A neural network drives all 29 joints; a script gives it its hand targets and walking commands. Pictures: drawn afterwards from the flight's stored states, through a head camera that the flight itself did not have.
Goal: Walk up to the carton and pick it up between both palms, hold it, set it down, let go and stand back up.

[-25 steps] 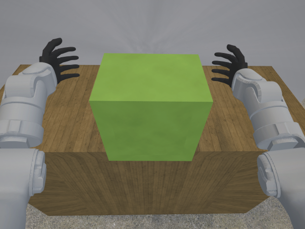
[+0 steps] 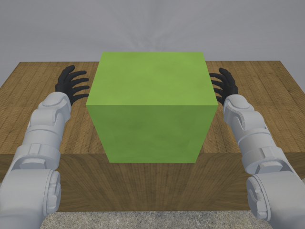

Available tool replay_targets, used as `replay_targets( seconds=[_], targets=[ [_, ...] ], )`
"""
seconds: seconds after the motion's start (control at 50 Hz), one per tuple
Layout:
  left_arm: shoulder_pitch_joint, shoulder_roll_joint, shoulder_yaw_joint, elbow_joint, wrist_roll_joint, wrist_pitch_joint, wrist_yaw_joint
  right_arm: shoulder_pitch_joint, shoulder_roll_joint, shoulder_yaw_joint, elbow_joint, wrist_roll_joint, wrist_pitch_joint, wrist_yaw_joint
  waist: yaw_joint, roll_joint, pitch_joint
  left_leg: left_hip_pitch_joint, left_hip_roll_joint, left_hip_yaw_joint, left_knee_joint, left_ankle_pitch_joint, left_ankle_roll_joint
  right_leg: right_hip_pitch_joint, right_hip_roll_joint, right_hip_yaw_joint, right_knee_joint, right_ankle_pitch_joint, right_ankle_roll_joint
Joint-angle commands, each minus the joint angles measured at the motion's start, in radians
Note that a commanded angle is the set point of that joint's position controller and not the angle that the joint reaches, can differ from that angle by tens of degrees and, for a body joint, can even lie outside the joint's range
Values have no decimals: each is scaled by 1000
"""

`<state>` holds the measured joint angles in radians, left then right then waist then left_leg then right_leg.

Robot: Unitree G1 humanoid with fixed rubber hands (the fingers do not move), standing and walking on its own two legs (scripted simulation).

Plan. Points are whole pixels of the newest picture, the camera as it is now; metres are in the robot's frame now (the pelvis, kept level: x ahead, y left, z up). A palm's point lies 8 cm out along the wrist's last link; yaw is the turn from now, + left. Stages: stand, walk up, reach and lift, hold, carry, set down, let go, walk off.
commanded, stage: reach and lift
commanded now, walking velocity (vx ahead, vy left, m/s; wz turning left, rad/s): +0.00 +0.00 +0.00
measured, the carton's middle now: (152, 111) +0.41 +0.01 +0.08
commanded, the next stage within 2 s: none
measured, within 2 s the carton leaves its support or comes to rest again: leaves its support in 1.70 s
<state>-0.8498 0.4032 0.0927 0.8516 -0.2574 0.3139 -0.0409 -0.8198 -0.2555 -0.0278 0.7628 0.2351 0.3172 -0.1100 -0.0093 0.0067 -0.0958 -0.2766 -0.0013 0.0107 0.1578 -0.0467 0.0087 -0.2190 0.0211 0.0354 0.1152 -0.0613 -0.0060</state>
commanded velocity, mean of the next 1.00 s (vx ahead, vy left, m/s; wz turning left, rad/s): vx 0.00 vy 0.00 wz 0.00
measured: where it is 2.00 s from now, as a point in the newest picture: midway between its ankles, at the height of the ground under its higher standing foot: outside the picture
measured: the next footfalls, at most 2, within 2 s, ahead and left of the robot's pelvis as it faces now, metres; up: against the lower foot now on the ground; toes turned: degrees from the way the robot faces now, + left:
none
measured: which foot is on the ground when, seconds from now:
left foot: down 0.00-1.00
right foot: down 0.00-1.00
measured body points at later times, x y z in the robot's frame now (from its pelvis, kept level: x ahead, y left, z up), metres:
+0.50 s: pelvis +0.00 +0.00 +0.00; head +0.03 +0.00 +0.45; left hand +0.44 +0.23 +0.13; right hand +0.44 -0.18 +0.12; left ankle +0.01 +0.11 -0.75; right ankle -0.02 -0.12 -0.75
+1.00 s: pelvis +0.00 +0.00 +0.00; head +0.03 +0.01 +0.45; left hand +0.44 +0.19 +0.12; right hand +0.44 -0.15 +0.12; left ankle +0.01 +0.11 -0.75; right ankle -0.02 -0.12 -0.75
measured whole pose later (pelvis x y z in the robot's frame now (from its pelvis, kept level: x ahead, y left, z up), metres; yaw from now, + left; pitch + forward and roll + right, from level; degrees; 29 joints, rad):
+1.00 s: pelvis +0.00 +0.00 +0.00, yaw +0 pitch +9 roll +0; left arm -0.86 0.16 0.20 0.85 -0.02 0.22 0.06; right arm -0.83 -0.13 -0.15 0.85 0.08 0.20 -0.16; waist 0.01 0.00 -0.09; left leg -0.25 -0.01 0.00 0.13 -0.03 0.02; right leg -0.19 0.01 0.03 0.08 -0.04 0.00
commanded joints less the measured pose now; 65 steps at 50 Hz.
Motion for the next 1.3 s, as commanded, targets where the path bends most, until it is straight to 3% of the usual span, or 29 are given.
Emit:
replay_targets(
  seconds=[0.0, 0.14, 0.3, 0.46, 0.64, 0.76, 0.86, 0.94, 1.0, 1.06, 1.08, 1.14, 1.2, 1.28],
  targets=[
    [-433, 179, 39, -192, 0, -119, 10, -455, -153, -47, -221, -21, -105, -1, 4, 36, -646, 354, -19, -10, 116, 433, -48, 94, 3, 8, 55, 279, 19],
    [-403, 177, 42, -210, 3, -123, 25, -445, -155, -18, -188, -3, -121, -2, 9, 28, -678, 408, -20, -13, 151, 507, -49, 56, 12, 4, 75, 322, 22],
    [-379, 163, 41, -154, 5, -101, 10, -415, -141, 14, -109, 30, -108, -2, 13, 28, -531, 373, -23, -10, 133, 429, -48, 53, 15, 13, 60, 279, 31],
    [-425, 97, -1, -143, 6, -140, 16, -448, -73, 1, -139, 10, -123, -3, 12, 26, -533, 347, -12, -10, 121, 381, -35, 41, -2, 18, 31, 189, 24],
    [-476, -14, 35, -148, 126, -161, 79, -482, -5, -89, -114, -129, -149, -31, 13, 28, -604, 383, -14, -15, 125, 398, -24, -14, -1, -18, 18, 123, 2],
    [-476, -88, 100, -167, 221, -145, 111, -508, 41, -82, -105, -144, -166, -48, 46, 5, -610, 395, -25, -8, 117, 458, -28, 46, 16, -28, 25, 168, -4],
    [-488, -171, 77, -191, 216, -141, 112, -517, 93, -62, -116, -124, -165, -60, 40, 2, -597, 386, -34, -3, 108, 468, -26, 105, 16, -21, 21, 220, -4],
    [-489, -257, 70, -212, 248, -154, 88, -512, 170, -78, -135, -169, -167, -50, 24, -4, -557, 390, -36, -4, 80, 460, -20, 149, 11, -22, -16, 229, -3],
    [-477, -375, 74, -210, 305, -167, 44, -511, 285, -108, -151, -249, -173, -13, 9, 2, -525, 401, -33, -8, 37, 457, -21, 190, 4, -26, -76, 225, -1],
    [-491, -716, 38, -188, 385, -172, -54, -558, 627, -118, -153, -377, -167, 101, -17, 30, -582, 388, -22, -24, -13, 470, -30, 206, -2, -26, -156, 252, -5],
    [-457, -765, 10, -203, 392, -173, -80, -529, 673, -100, -155, -380, -161, 137, -24, 38, -609, 380, -19, -25, -29, 485, -29, 227, -2, -28, -164, 288, -9],
    [-426, -772, 14, -223, 407, -157, -124, -493, 677, -83, -182, -399, -142, 172, -30, 32, -570, 345, -23, -16, -78, 506, -22, 311, 4, -34, -180, 366, -9],
    [-414, -744, 70, -235, 452, -139, -141, -458, 668, -86, -189, -436, -131, 174, -26, -7, -448, 237, -26, -20, -166, 377, 12, 369, 7, -41, -172, 346, 14],
    [-405, -738, 84, -235, 466, -137, -152, -425, 668, -108, -189, -474, -130, 179, -37, -4, -426, 213, -25, -17, -221, 317, 37, 365, 7, -49, -171, 344, 30]
  ],
)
